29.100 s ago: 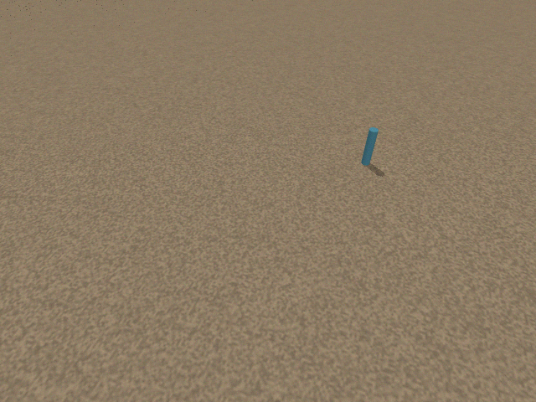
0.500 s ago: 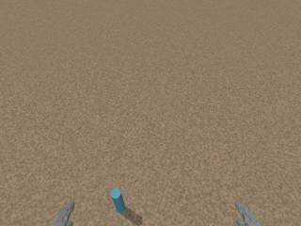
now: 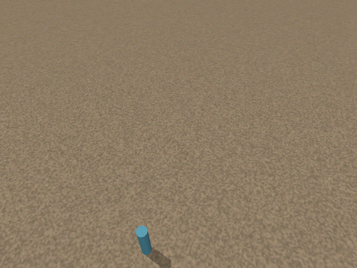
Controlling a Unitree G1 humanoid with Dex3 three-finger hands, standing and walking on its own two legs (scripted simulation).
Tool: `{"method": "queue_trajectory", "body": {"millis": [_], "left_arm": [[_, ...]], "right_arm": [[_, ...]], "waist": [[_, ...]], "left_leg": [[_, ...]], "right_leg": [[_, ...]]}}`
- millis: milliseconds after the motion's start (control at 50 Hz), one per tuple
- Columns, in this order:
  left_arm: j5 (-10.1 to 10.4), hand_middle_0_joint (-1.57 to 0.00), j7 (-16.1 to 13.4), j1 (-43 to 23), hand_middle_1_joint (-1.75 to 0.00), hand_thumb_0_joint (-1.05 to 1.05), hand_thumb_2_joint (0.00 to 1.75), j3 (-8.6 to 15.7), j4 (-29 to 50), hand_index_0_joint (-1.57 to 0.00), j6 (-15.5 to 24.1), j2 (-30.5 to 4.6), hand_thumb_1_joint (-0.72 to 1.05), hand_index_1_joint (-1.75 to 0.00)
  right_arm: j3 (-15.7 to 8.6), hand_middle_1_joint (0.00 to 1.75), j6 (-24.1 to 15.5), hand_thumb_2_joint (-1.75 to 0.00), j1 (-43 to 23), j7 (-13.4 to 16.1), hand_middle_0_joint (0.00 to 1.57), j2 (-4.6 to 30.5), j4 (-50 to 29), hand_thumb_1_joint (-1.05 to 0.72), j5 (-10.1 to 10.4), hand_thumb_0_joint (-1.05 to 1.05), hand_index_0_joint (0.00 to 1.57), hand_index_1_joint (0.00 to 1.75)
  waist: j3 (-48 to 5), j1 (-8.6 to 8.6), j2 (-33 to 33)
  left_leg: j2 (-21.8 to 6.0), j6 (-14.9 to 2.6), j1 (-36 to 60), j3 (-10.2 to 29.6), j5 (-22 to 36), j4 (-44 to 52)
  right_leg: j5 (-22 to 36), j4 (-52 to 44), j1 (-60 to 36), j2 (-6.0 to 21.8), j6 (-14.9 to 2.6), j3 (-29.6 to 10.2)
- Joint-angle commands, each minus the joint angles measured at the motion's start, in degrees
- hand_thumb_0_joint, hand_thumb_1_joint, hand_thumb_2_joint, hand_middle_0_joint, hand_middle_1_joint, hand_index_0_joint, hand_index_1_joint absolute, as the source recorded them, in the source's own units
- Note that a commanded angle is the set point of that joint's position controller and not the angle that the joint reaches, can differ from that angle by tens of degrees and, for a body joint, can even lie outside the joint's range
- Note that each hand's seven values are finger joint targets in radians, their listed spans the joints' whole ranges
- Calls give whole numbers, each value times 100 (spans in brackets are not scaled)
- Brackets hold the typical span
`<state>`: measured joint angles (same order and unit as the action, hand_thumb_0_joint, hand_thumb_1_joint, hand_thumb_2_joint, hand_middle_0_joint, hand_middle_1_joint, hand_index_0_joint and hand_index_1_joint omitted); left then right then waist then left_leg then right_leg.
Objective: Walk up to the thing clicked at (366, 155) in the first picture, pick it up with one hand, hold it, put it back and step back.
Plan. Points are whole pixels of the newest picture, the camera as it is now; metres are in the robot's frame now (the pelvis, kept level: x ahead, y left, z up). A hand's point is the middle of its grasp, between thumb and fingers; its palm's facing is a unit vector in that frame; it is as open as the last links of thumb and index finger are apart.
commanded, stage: stand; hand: left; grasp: from the side
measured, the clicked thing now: (144, 241) +0.44 +0.19 -0.63
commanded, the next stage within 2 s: step back in 1.80 s
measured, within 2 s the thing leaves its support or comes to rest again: neither
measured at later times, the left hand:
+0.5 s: hand out of the picture +0.03 +0.25 -0.13, palm faces +0.01 -0.94 -0.35, open 7.4 cm
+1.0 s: hand out of the picture +0.05 +0.24 -0.13, palm faces -0.01 -0.94 -0.33, open 7.4 cm
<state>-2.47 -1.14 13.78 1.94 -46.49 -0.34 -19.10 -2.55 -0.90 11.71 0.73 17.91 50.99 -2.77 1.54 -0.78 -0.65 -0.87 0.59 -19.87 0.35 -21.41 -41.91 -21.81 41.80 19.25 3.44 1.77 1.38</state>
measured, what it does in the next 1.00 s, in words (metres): stands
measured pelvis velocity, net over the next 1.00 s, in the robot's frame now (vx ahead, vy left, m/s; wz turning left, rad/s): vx -0.01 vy -0.01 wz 0.00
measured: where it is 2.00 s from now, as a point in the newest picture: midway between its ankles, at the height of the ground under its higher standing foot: outside the picture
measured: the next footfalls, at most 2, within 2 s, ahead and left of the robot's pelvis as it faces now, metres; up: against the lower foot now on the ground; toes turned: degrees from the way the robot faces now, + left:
none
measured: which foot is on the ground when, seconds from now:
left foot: down 0.00-1.00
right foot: down 0.00-1.00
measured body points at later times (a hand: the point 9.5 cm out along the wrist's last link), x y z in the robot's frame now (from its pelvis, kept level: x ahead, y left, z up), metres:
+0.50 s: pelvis -0.02 +0.00 +0.03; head -0.03 +0.00 +0.48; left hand +0.03 +0.30 -0.11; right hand +0.05 -0.28 -0.11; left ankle +0.01 +0.13 -0.71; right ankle +0.00 -0.14 -0.71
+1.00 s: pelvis -0.01 -0.01 +0.03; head +0.00 -0.01 +0.48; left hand +0.05 +0.29 -0.11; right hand +0.05 -0.30 -0.11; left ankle +0.01 +0.13 -0.71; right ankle +0.00 -0.14 -0.71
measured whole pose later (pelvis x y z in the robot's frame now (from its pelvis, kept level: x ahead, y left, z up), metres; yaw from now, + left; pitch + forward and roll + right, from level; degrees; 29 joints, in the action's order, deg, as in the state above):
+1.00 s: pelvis -0.01 -0.01 +0.03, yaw +0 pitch -3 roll +0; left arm -1.0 -0.1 7.0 0.6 -66.7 0.6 -18.5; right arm -0.6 -0.2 8.2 0.1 18.6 65.8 -1.0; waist 3.4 -0.2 0.3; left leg -1.4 1.3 -7.7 0.2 -10.1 -20.9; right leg -10.6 21.1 7.3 2.5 1.5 1.9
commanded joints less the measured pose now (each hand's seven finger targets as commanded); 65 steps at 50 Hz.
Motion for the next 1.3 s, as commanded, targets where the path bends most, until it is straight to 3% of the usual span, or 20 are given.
{"method": "queue_trajectory", "body": {"millis": [0, 100, 140, 220, 280, 360, 460, 620, 760, 940, 1000, 1060, 1120, 1180, 1280], "left_arm": [[54, -20, -96, -370, -30, 0, 90, 207, 136, -20, 258, -929, 90, -30], [80, -20, -105, -425, -30, 0, 90, 147, -434, -20, 204, -987, 90, -30], [101, -20, -91, -452, -30, 0, 90, 117, -624, -20, 203, -1002, 90, -30], [98, -20, -63, -522, -30, 0, 90, 86, -951, -20, 163, -1007, 90, -30], [100, -20, -34, -495, -30, 0, 90, 72, -1145, -20, 163, -1020, 90, -30], [93, -20, -19, -525, -30, 0, 90, 59, -1343, -20, 184, -1040, 90, -30], [105, -20, -23, -639, -30, 0, 90, 53, -1482, -20, 215, -1058, 90, -30], [98, -20, -25, -696, -30, 0, 90, 39, -1604, -20, 204, -1125, 90, -30], [134, -20, -12, -700, -30, 0, 90, 45, -1675, -20, 215, -1126, 90, -30], [143, -20, 7, -792, -30, 0, 90, 50, -1722, -20, 192, -1123, 90, -30], [147, -20, 6, -871, -30, 0, 90, 51, -1708, -20, 216, -1115, 90, -30], [148, -20, 10, -907, -30, 0, 90, 57, -1724, -20, 196, -1143, 90, -30], [163, -20, 10, -929, -30, 0, 90, 50, -1718, -20, 209, -1113, 90, -30], [178, -20, 12, -944, -30, 0, 90, 59, -1715, -20, 200, -1128, 90, -30], [173, -20, 14, -983, -30, 0, 90, 61, -1723, -20, 186, -1128, 90, -30]], "right_arm": [[-193, 30, -138, -90, -234, 61, 20, 945, -218, -90, 39, 0, 20, 30], [-156, 30, -65, -90, -330, 74, 20, 1008, 175, -90, 78, 0, 20, 30], [-122, 30, -68, -90, -300, 68, 20, 1034, 345, -90, 92, 0, 20, 30], [-108, 30, -41, -90, -458, 56, 20, 1128, 569, -90, 98, 0, 20, 30], [-108, 30, -45, -90, -495, 54, 20, 1147, 695, -90, 109, 0, 20, 30], [-104, 30, -38, -90, -477, 35, 20, 1140, 842, -90, 126, 0, 20, 30], [-82, 30, -38, -90, -453, 20, 20, 1091, 956, -90, 137, 0, 20, 30], [-56, 30, 10, -90, -507, -8, 20, 1130, 1058, -90, 160, 0, 20, 30], [-31, 30, -21, -90, -563, -5, 20, 1194, 1096, -90, 162, 0, 20, 30], [-7, 30, -29, -90, -595, 17, 20, 1247, 1157, -90, 178, 0, 20, 30], [8, 30, -46, -90, -618, 17, 20, 1248, 1159, -90, 186, 0, 20, 30], [13, 30, -37, -90, -610, 21, 20, 1254, 1191, -90, 185, 0, 20, 30], [11, 30, -62, -90, -654, 26, 20, 1272, 1187, -90, 181, 0, 20, 30], [15, 30, -67, -90, -615, 38, 20, 1289, 1220, -90, 181, 0, 20, 30], [16, 30, -50, -90, -694, 32, 20, 1303, 1221, -90, 188, 0, 20, 30]], "waist": [[-421, 29, 147], [-234, 28, 46], [-143, 46, 99], [138, -2, 312], [134, -15, 351], [194, 7, 250], [65, 52, 135], [230, 65, -37], [81, 23, 122], [15, 35, 208], [-182, 42, 113], [-85, 50, 79], [-237, 49, 66], [-301, 61, 134], [-172, 52, 108]], "left_leg": [[-341, -328, 425, 496, 1563, 1119], [-395, -256, 563, 545, 1192, 1607], [-422, -225, 689, 557, 1290, 1817], [-480, -200, 435, 689, 498, 2383], [-509, -175, 531, 718, 315, 2567], [-482, -152, 577, 665, 291, 2627], [-483, -162, 847, 566, 701, 2527], [-445, -145, 1005, 492, 732, 2459], [-519, -159, 1027, 479, 1058, 2515], [-553, -136, 1044, 454, 1159, 2607], [-599, -142, 1221, 420, 1671, 2528], [-584, -130, 1146, 425, 1405, 2631], [-634, -114, 1352, 398, 2063, 2544], [-637, -113, 1384, 343, 2112, 2557], [-617, -94, 1282, 357, 1809, 2678]], "right_leg": [[1607, -985, -499, 298, -441, -402], [1212, -1569, -761, 345, -395, -418], [1218, -1712, -854, 350, -362, -428], [729, -1929, -1052, 281, -286, -320], [717, -2031, -1057, 276, -280, -300], [604, -2220, -1044, 301, -249, -340], [767, -2384, -1075, 399, -247, -425], [279, -2657, -773, 403, -227, -490], [844, -2556, -1079, 415, -240, -473], [1090, -2530, -1178, 386, -236, -444], [1627, -2473, -1333, 436, -231, -434], [1356, -2544, -1297, 406, -221, -422], [1960, -2457, -1380, 442, -220, -407], [2115, -2440, -1479, 453, -221, -410], [1783, -2525, -1424, 421, -192, -376]]}}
